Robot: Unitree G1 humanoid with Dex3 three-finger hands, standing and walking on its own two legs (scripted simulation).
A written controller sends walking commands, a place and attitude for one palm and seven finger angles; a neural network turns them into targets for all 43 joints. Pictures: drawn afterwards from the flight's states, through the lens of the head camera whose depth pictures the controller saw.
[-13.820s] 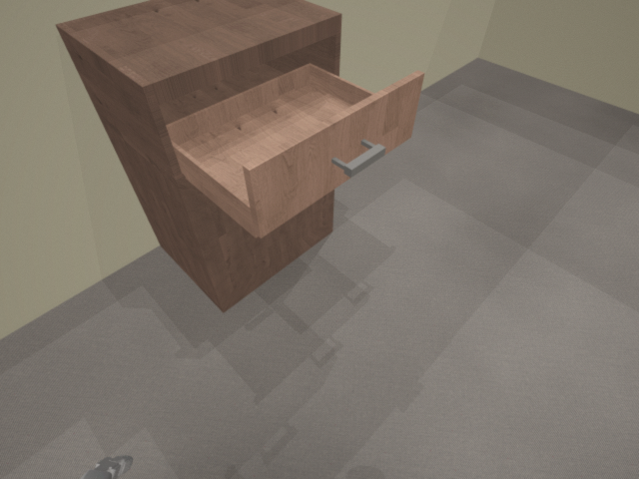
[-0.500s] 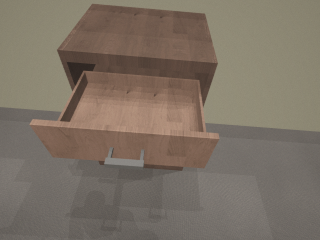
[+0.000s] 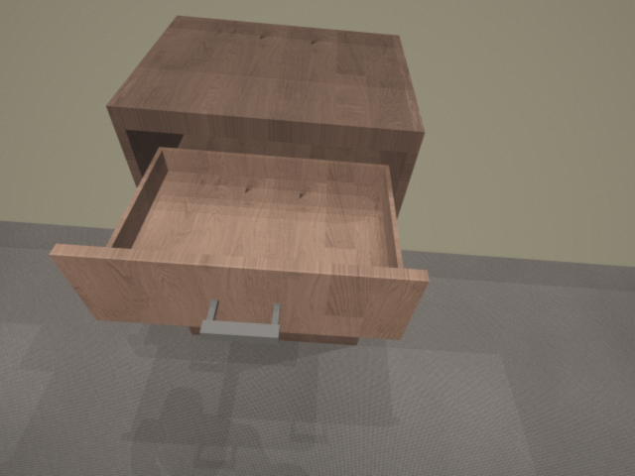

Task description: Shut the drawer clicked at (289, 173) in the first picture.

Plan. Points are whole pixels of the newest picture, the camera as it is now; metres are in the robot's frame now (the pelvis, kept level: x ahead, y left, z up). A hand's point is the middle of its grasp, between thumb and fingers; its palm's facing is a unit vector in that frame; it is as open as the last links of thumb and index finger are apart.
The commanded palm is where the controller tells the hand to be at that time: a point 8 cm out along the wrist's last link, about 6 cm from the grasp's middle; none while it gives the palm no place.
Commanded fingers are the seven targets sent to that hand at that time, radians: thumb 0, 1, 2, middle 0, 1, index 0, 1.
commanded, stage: shuffle to correct the standing spot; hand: left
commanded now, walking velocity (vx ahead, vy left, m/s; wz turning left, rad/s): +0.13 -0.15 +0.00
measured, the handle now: (243, 319) +0.34 +0.13 -0.05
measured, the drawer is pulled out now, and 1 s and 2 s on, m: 0.30 0.30 0.30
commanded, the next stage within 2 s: come to a stop and stand still in 0.14 s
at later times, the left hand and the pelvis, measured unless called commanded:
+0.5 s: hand out of the picture +0.05 +0.10 -0.18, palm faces +0.02 -0.98 -0.17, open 7.3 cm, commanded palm none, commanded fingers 0.00 0.90 0.90 -0.20 -0.30 -0.20 -0.30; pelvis +0.06 -0.06 +0.00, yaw -1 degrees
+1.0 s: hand out of the picture +0.10 +0.23 -0.19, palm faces -0.09 -0.96 -0.25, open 7.4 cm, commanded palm none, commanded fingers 0.00 0.90 0.90 -0.20 -0.30 -0.20 -0.30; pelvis +0.03 +0.03 -0.02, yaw -3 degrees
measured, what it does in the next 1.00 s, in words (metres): steps on the spot: right foot, then left foot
